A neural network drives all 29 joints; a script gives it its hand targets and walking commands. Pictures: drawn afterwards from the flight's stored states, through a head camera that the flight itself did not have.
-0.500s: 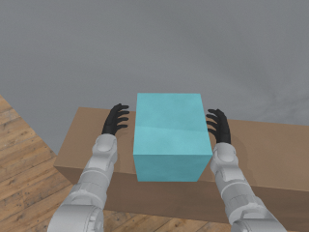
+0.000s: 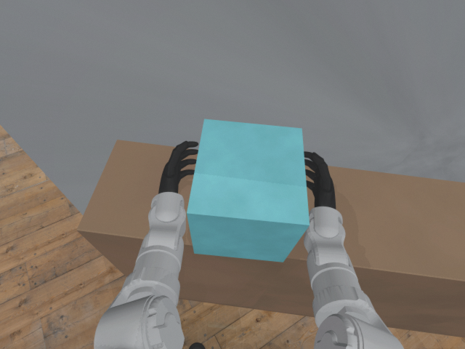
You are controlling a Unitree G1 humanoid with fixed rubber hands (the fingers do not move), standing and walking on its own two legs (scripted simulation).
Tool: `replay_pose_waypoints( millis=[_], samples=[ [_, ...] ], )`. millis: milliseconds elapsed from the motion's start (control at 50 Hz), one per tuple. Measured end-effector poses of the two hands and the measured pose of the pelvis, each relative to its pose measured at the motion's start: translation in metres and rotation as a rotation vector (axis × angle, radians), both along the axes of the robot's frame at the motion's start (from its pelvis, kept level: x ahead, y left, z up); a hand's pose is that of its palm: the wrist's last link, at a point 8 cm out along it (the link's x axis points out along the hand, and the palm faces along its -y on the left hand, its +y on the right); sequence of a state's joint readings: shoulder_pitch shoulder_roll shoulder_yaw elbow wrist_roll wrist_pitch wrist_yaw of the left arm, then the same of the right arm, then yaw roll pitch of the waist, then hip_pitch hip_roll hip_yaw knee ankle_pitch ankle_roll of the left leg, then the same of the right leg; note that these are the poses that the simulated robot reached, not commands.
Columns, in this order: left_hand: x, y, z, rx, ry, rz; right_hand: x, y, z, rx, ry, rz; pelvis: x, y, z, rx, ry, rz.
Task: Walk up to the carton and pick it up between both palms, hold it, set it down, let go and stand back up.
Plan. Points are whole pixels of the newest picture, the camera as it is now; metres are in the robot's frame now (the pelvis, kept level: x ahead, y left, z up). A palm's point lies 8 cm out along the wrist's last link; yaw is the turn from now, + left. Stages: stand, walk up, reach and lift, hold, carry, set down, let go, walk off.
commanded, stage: reach and lift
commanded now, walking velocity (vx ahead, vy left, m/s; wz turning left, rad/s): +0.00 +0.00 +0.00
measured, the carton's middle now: (245, 193) +0.40 -0.01 -0.01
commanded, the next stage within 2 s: none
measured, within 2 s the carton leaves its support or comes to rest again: leaves its support in 1.60 s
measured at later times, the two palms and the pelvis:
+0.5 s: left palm (172, 185) +0.40 +0.12 +0.02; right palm (321, 199) +0.37 -0.15 +0.02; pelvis +0.00 +0.00 +0.00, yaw +0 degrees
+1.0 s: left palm (172, 186) +0.40 +0.12 +0.02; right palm (321, 199) +0.37 -0.15 +0.02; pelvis +0.00 +0.00 +0.00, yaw +0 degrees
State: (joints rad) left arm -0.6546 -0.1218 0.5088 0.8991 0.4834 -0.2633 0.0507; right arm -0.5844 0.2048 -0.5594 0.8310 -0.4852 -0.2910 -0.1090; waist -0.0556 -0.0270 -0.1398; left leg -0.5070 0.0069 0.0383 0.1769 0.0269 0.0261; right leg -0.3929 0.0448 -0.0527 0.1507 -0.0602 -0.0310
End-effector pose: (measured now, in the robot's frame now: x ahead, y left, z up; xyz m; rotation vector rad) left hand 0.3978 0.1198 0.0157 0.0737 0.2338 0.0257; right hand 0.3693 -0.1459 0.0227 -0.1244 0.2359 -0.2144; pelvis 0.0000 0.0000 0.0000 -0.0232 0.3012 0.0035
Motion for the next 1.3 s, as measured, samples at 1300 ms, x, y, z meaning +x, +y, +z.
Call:
replay_pose_waypoints(
  millis=[1300],
  samples=[
    [-0.0020,0.0005,-0.0013,-0.009,0.014,0.006,0.0000,0.0003,-0.0011,-0.014,-0.021,0.010,-0.0025,-0.0040,-0.0005,-0.002,0.019,0.008]
  ],
)
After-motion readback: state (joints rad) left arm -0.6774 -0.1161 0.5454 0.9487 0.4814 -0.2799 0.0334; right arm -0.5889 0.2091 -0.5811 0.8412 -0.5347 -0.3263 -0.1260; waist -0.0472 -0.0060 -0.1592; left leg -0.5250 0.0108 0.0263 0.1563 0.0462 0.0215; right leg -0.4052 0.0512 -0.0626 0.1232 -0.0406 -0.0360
